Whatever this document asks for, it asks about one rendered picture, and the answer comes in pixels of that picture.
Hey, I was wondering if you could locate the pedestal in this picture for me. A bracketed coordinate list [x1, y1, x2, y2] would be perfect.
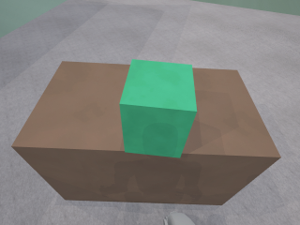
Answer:
[11, 61, 281, 205]

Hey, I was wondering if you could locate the carton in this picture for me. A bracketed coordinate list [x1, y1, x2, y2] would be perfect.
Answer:
[119, 59, 197, 158]

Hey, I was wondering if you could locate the right robot thigh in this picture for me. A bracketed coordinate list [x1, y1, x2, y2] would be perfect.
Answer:
[163, 213, 195, 225]

